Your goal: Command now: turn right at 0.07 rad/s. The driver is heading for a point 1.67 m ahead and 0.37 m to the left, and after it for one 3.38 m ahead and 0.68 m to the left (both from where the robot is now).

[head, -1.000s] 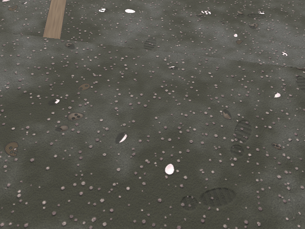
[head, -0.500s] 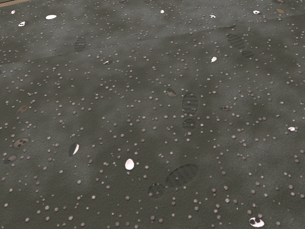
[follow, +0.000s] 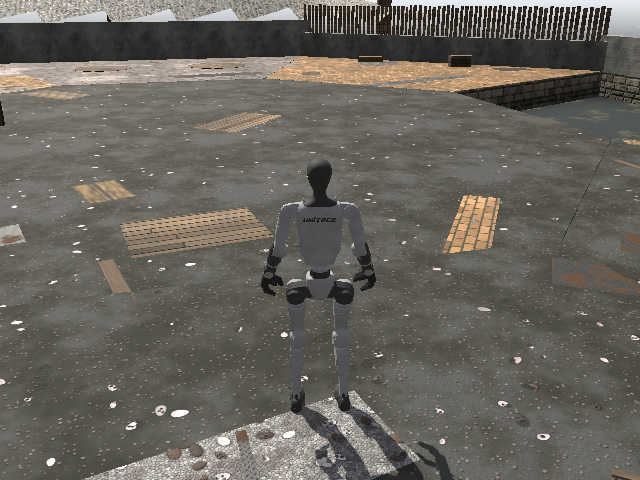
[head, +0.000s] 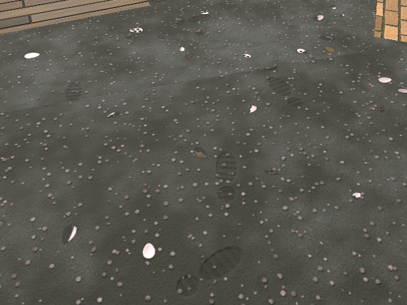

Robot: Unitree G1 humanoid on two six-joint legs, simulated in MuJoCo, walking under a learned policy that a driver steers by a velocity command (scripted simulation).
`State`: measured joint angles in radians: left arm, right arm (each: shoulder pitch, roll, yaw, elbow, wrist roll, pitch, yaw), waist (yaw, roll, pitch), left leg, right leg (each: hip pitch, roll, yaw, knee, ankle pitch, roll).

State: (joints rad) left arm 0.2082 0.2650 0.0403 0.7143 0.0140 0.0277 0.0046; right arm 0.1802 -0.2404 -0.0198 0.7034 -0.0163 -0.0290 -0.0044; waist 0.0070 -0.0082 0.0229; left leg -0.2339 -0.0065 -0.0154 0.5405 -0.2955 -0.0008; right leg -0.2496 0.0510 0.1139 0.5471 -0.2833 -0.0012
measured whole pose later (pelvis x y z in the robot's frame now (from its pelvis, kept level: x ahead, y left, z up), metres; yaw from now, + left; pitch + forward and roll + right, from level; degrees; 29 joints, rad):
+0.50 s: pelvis +0.11 -0.02 +0.01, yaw +0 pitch +2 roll +1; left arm 0.47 0.24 0.04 0.78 -0.01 -0.06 -0.01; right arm 0.18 -0.30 -0.05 0.66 0.02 -0.08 0.03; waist 0.06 0.03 0.00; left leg -0.61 0.04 0.02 1.04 -0.29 0.02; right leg -0.04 0.03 0.04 0.32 -0.32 -0.04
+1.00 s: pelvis +0.37 +0.04 +0.01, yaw +0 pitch +1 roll +2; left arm 0.18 0.30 0.05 0.73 0.00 -0.06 0.01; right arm 0.36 -0.27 -0.05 0.79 0.00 -0.09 0.03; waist -0.05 -0.04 0.02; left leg -0.13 -0.09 0.04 0.26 -0.15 0.09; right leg -0.69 -0.13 0.06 0.95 -0.10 0.01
